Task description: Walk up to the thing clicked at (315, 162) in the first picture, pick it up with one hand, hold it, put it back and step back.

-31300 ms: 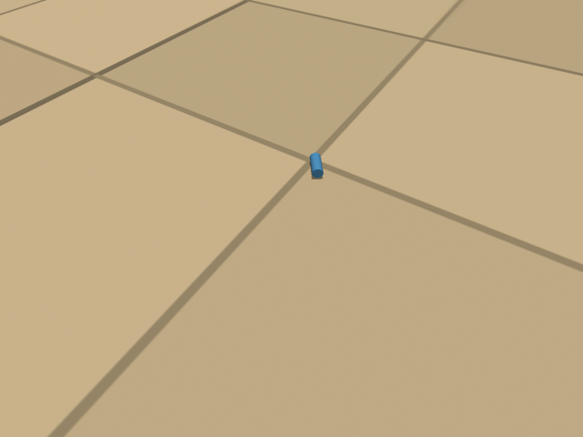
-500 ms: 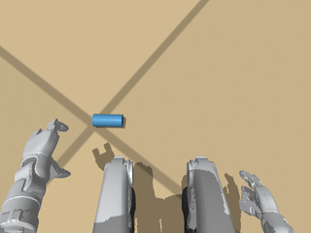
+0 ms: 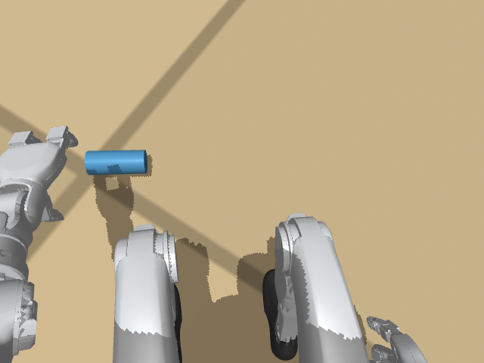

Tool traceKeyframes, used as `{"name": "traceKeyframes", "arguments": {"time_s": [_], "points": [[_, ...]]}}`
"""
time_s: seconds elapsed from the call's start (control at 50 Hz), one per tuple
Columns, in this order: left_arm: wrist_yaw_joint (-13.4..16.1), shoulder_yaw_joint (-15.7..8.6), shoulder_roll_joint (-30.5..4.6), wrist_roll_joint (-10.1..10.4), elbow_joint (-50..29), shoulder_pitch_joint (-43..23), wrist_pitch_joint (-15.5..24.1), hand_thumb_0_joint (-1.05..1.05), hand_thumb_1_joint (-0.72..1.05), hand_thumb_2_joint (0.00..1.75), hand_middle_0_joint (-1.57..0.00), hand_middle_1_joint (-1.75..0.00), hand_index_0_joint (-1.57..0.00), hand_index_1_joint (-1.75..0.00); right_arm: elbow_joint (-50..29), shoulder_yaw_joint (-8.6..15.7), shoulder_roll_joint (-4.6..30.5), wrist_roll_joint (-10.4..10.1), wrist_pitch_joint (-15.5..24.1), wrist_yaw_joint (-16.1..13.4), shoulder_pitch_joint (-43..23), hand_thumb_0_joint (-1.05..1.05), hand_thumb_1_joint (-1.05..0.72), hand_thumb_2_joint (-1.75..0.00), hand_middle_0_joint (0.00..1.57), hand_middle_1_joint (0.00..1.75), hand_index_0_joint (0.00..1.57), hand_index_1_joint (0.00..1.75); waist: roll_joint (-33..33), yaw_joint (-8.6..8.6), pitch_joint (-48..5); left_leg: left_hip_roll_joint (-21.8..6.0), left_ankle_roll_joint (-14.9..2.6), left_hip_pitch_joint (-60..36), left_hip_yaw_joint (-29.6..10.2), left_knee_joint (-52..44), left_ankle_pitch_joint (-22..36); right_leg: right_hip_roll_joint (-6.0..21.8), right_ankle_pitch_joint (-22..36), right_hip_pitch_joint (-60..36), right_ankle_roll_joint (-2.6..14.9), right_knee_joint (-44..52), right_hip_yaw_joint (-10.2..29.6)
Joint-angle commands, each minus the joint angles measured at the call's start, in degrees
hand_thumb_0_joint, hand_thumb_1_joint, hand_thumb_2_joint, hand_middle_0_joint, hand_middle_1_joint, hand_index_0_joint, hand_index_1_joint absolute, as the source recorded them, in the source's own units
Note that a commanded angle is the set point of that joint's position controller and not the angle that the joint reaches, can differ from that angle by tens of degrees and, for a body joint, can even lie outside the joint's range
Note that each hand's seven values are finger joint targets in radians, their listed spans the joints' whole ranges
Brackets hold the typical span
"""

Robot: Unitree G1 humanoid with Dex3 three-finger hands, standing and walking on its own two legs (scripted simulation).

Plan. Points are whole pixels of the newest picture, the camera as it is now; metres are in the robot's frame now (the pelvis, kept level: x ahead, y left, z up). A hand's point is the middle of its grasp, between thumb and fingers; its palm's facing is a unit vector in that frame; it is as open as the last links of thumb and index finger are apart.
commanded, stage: rise first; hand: left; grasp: from above
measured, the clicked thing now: (117, 162) +0.52 +0.26 -0.34
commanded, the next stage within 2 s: none
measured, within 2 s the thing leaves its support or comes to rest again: neither
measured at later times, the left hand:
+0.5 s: hand (68, 175) +0.44 +0.31 -0.19, palm faces -0.47 -0.02 -0.88, open 14.0 cm
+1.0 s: hand (78, 169) +0.46 +0.30 -0.22, palm faces -0.47 -0.04 -0.88, open 13.9 cm
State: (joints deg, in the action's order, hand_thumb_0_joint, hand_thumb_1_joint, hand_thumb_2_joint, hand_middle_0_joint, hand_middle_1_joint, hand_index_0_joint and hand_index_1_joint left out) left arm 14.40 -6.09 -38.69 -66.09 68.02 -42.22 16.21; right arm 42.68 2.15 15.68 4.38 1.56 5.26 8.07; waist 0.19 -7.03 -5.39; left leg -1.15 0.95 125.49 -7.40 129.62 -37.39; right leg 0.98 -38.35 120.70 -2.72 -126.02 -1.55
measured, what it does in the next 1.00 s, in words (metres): stands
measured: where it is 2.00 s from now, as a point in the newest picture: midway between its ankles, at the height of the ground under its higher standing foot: (225, 336)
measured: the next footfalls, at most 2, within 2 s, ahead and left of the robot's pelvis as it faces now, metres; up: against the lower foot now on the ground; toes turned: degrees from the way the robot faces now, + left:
none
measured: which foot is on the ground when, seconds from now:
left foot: down 0.00-1.00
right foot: down 0.00-1.00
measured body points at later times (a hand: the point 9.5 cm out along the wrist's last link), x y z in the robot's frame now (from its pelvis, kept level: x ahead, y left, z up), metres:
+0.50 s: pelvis +0.01 +0.00 -0.03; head +0.24 +0.07 +0.35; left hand +0.46 +0.31 -0.14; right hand +0.09 -0.28 -0.15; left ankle +0.09 +0.13 -0.34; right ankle +0.10 -0.14 -0.34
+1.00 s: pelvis +0.02 +0.00 -0.05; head +0.26 +0.06 +0.33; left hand +0.48 +0.30 -0.17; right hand +0.07 -0.28 -0.16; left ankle +0.09 +0.13 -0.34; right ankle +0.10 -0.14 -0.34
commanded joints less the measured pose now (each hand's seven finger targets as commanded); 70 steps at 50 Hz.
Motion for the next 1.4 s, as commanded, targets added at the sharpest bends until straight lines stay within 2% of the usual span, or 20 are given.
{"name": "traceKeyframes", "arguments": {"time_s": [0.0,0.12,0.2,0.26,0.34,0.4,0.54,0.68,0.7,0.8,0.82,0.9,0.96,1.02,1.06,1.08,1.18,1.28,1.3,1.38], "points": [[3.4,-1.8,-15.9,-1.3,-5.9,-18.0,-0.2,0.00,-0.56,1.04,-0.06,-0.95,-0.05,-0.96,-2.3,4.2,12.7,0.6,0.5,-0.5,8.0,0.00,-0.89,-0.90,0.20,0.30,0.20,0.30,12.1,-0.36,-35.8,1.4,-2.14,-29.3,4.9,-14.4,3.3,-1.7,5.3,-11.5,4.77,12.5,-5.6],[4.3,-1.4,-16.1,-3.9,-3.1,-19.0,0.4,0.00,-0.54,1.02,-0.07,-0.94,-0.07,-0.95,-1.7,3.8,12.8,1.3,-0.2,0.2,9.0,0.00,-0.90,-0.90,0.20,0.30,0.20,0.30,12.4,-1.45,-36.1,1.5,-2.04,-29.0,4.8,-12.1,7.3,-1.7,8.7,-11.7,4.67,10.4,-6.0],[5.2,-1.9,-17.4,-5.8,-2.7,-20.0,1.2,0.00,-0.53,1.00,-0.09,-0.93,-0.08,-0.94,-1.5,3.6,13.0,1.8,-0.7,0.6,9.0,0.00,-0.90,-0.90,0.20,0.30,0.20,0.30,14.1,-1.17,-37.3,1.4,-1.86,-29.9,4.6,-11.5,8.3,-1.8,9.3,-10.8,4.69,9.0,-6.3],[6.2,-1.3,-16.6,-6.7,-2.4,-22.0,1.8,0.00,-0.51,0.98,-0.10,-0.93,-0.10,-0.93,-1.1,3.4,12.9,2.3,-1.0,0.8,8.9,0.00,-0.90,-0.90,0.20,0.30,0.20,0.30,13.0,-2.39,-37.1,1.4,-2.12,-28.5,4.9,-9.9,8.5,-2.0,9.9,-10.2,4.58,8.7,-6.3],[7.9,-2.3,-18.1,-8.0,-0.9,-23.1,2.6,0.00,-0.49,0.97,-0.11,-0.93,-0.10,-0.93,-0.6,3.1,13.0,2.8,-1.1,1.0,9.1,0.00,-0.90,-0.90,0.20,0.30,0.20,0.30,13.2,-2.13,-36.9,1.4,-2.15,-27.2,4.8,-9.3,7.6,-2.1,9.0,-9.3,4.53,7.9,-6.5],[8.6,-1.6,-17.6,-8.6,1.0,-23.4,2.9,0.00,-0.50,0.97,-0.10,-0.95,-0.10,-0.95,-0.4,2.7,12.9,3.5,-1.1,1.2,9.1,0.00,-0.90,-0.90,0.20,0.30,0.20,0.30,12.9,-3.23,-36.7,1.3,-2.34,-27.2,4.7,-8.2,8.5,-2.4,9.9,-9.1,4.38,7.4,-6.9],[11.1,-2.7,-18.4,-9.1,4.2,-24.3,1.9,0.00,-0.50,0.97,-0.10,-0.96,-0.10,-0.95,0.0,2.3,13.1,4.2,-0.8,1.5,9.4,0.00,-0.91,-0.90,0.20,0.30,0.20,0.30,14.6,-3.25,-36.9,1.4,-2.25,-26.2,5.0,-7.4,8.6,-2.4,10.0,-8.0,4.36,5.9,-7.0],[11.5,-2.9,-19.8,-8.8,6.2,-25.4,1.1,0.00,-0.49,0.96,-0.09,-0.99,-0.10,-0.98,0.1,1.6,13.3,4.7,-0.4,1.5,9.4,0.00,-0.91,-0.90,0.20,0.30,0.20,0.30,14.3,-3.68,-36.0,1.4,-2.51,-24.3,5.4,-6.2,7.6,-2.4,9.8,-8.1,4.34,5.7,-6.8],[11.5,-2.7,-19.5,-8.7,6.2,-25.5,1.0,0.00,-0.51,0.98,-0.08,-0.99,-0.09,-0.98,0.1,1.5,13.3,4.8,-0.2,1.6,9.7,0.00,-0.91,-0.90,0.20,0.30,0.20,0.30,13.7,-4.29,-35.7,1.4,-2.57,-24.1,5.3,-5.9,8.1,-2.3,10.3,-8.8,4.20,5.8,-6.8],[11.1,-3.3,-20.9,-8.2,5.8,-25.0,1.1,0.00,-0.49,0.96,-0.10,-0.98,-0.11,-0.97,0.5,1.3,13.1,4.9,-0.3,1.5,9.5,0.00,-0.90,-0.90,0.20,0.30,0.20,0.30,14.0,-3.41,-37.2,1.5,-2.59,-23.4,5.6,-5.0,8.7,-2.5,11.1,-9.9,4.30,5.5,-6.4],[11.0,-3.1,-20.4,-8.3,6.3,-24.8,1.1,0.00,-0.51,0.98,-0.09,-0.98,-0.09,-0.97,0.4,1.2,13.3,5.1,-0.3,1.6,9.8,0.00,-0.91,-0.90,0.20,0.30,0.20,0.30,13.9,-4.12,-36.3,1.5,-2.57,-23.0,5.6,-4.9,8.7,-2.4,11.1,-9.9,4.21,5.4,-6.6],[10.5,-2.9,-20.0,-8.0,6.0,-24.3,1.4,0.00,-0.52,0.98,-0.08,-1.00,-0.09,-0.99,0.5,1.0,13.2,5.3,-0.5,1.7,10.0,0.00,-0.91,-0.90,0.20,0.30,0.20,0.30,12.6,-4.22,-36.5,1.4,-2.70,-22.7,5.3,-4.1,9.9,-2.6,12.4,-11.1,4.07,5.3,-6.7],[11.0,-4.2,-22.0,-8.0,4.8,-25.9,1.8,0.00,-0.51,0.98,-0.08,-1.00,-0.09,-0.99,0.6,0.9,13.7,5.4,-0.7,1.8,10.3,0.00,-0.90,-0.90,0.20,0.30,0.20,0.30,14.0,-4.18,-38.5,1.4,-2.55,-23.5,5.3,-3.6,11.1,-2.6,13.5,-11.3,4.04,4.7,-6.7],[11.1,-3.1,-20.0,-8.0,7.3,-25.0,1.9,0.00,-0.50,0.98,-0.08,-1.00,-0.09,-0.99,0.8,0.6,13.7,5.9,-0.8,2.0,10.0,0.00,-0.90,-0.90,0.20,0.30,0.20,0.30,13.1,-5.02,-35.4,1.5,-2.56,-22.2,5.0,-3.8,9.4,-2.7,12.0,-9.7,4.15,4.6,-7.1],[11.2,-3.3,-21.5,-8.5,7.1,-25.7,2.1,0.00,-0.52,0.99,-0.08,-1.00,-0.09,-0.99,0.8,0.3,13.7,5.8,-0.9,1.9,9.5,0.00,-0.90,-0.90,0.20,0.30,0.20,0.30,14.5,-4.65,-35.5,1.5,-2.57,-21.6,5.3,-3.6,9.1,-2.8,11.9,-10.2,4.15,4.9,-6.8],[11.4,-3.4,-21.3,-8.3,7.5,-25.7,2.1,0.00,-0.60,1.07,-0.08,-0.94,-0.05,-0.98,0.9,0.4,13.8,5.9,-0.8,1.8,9.7,0.00,-0.91,-0.90,0.20,0.30,0.20,0.30,13.3,-4.67,-35.8,1.5,-2.65,-21.6,5.2,-3.3,8.8,-2.8,11.6,-10.1,4.05,5.2,-6.8],[11.9,-2.6,-20.9,-8.7,7.1,-27.2,2.0,0.00,-0.55,1.02,-0.08,-0.98,-0.08,-0.99,1.2,0.2,14.1,6.0,-0.8,1.8,9.5,0.00,-0.90,-0.90,0.20,0.30,0.20,0.30,15.4,-4.94,-35.7,1.5,-2.26,-22.9,4.9,-4.0,8.6,-2.8,11.0,-8.4,4.40,4.4,-7.3],[12.4,-2.1,-21.1,-9.4,8.5,-28.8,1.7,0.00,-0.55,1.02,-0.09,-0.96,-0.08,-0.98,1.3,-0.3,14.1,6.2,-0.5,1.9,9.8,0.00,-0.91,-0.90,0.20,0.30,0.20,0.30,14.1,-6.49,-34.6,1.4,-2.56,-21.8,4.7,-2.8,8.5,-2.7,11.4,-8.3,4.10,4.4,-7.3],[12.6,-2.6,-21.9,-9.4,8.5,-28.8,1.6,0.00,-0.55,1.02,-0.09,-0.97,-0.08,-0.98,1.4,-0.3,14.2,6.1,-0.5,1.8,9.5,0.00,-0.91,-0.90,0.20,0.30,0.20,0.30,15.6,-5.67,-35.1,1.5,-2.37,-22.3,4.8,-3.2,8.7,-2.7,11.4,-8.0,4.27,4.0,-7.3],[12.6,-1.9,-21.1,-9.6,10.0,-29.4,1.0,0.00,-0.55,1.02,-0.09,-0.97,-0.07,-0.98,1.1,-0.6,14.5,6.2,-0.1,2.0,9.6,0.00,-0.91,-0.90,0.20,0.30,0.20,0.30,16.4,-6.98,-33.7,1.3,-2.13,-22.9,4.1,-3.9,7.9,-2.8,10.5,-6.2,4.39,3.3,-8.2]]}}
